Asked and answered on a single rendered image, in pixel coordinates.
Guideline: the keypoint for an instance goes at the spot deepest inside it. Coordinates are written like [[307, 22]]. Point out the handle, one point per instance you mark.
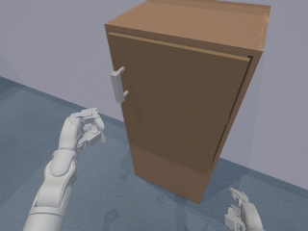
[[117, 86]]

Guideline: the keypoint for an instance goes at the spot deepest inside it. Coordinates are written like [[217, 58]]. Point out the robot left forearm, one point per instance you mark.
[[51, 203]]

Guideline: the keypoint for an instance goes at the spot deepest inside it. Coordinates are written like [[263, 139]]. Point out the robot left hand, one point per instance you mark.
[[74, 136]]

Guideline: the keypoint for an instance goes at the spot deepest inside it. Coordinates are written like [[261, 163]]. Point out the robot right hand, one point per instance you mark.
[[240, 219]]

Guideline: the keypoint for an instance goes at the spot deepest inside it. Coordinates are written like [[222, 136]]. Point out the cupboard door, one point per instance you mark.
[[179, 97]]

